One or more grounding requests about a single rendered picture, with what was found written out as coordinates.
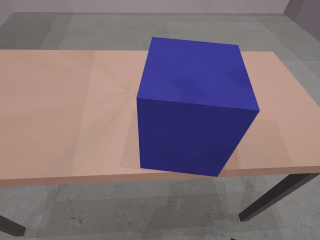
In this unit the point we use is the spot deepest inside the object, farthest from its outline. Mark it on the table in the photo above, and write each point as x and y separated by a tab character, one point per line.
70	117

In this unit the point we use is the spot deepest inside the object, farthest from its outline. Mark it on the carton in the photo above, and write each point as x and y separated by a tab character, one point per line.
195	103

